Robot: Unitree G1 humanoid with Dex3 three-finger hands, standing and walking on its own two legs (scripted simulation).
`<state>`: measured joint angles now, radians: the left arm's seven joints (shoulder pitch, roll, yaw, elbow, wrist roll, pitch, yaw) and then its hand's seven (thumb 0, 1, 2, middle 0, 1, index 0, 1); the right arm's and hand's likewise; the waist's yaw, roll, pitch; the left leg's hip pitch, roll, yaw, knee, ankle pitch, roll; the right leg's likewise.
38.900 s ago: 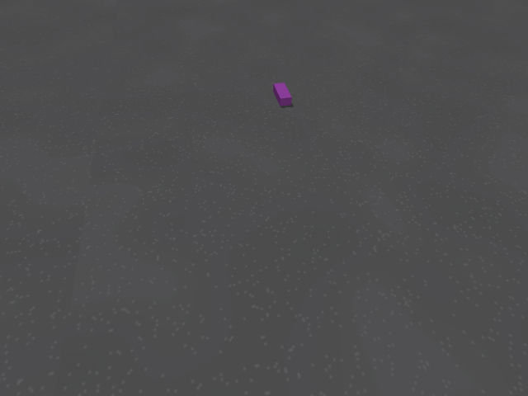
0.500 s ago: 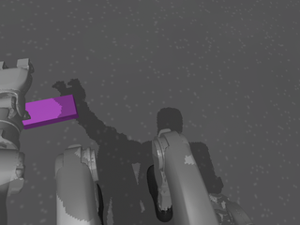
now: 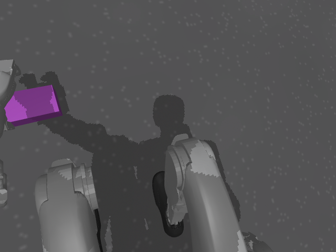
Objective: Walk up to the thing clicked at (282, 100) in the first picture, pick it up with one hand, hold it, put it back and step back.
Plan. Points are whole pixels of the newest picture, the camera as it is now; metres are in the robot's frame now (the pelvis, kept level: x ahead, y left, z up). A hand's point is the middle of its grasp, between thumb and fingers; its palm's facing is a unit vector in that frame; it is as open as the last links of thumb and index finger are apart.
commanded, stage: home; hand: left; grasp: from above
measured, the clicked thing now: (20, 108) +0.48 +0.27 -0.30
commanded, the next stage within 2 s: none
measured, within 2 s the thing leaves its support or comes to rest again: neither
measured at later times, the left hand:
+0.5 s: hand out of the picture +0.36 +0.25 +0.00, palm faces -0.28 -0.70 -0.66, open 7.9 cm
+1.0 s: hand out of the picture +0.26 +0.21 +0.22, palm faces +0.15 -0.96 -0.24, open 7.4 cm
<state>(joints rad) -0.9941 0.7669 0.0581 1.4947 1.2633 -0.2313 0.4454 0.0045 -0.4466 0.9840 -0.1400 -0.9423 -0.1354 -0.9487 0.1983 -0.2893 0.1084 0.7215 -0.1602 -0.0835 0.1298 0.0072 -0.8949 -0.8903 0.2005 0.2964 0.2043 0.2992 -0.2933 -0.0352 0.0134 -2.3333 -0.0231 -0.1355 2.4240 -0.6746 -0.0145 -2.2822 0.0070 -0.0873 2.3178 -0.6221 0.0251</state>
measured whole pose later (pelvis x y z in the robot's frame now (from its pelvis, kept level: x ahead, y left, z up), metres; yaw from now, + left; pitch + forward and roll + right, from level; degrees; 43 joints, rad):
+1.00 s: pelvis +0.05 +0.00 +0.31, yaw +7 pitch +21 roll -4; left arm 0.16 0.25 0.05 0.17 -0.03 0.35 0.09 0.02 0.89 0.90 -0.20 -0.30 -0.20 -0.30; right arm 0.18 -0.20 0.05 0.55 0.05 -0.11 -0.11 0.01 -0.90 -0.89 0.20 0.30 0.21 0.30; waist -0.08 0.03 -0.20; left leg -1.18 0.01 -0.08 1.39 -0.57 -0.01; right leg -1.15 0.00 -0.06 1.32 -0.54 0.01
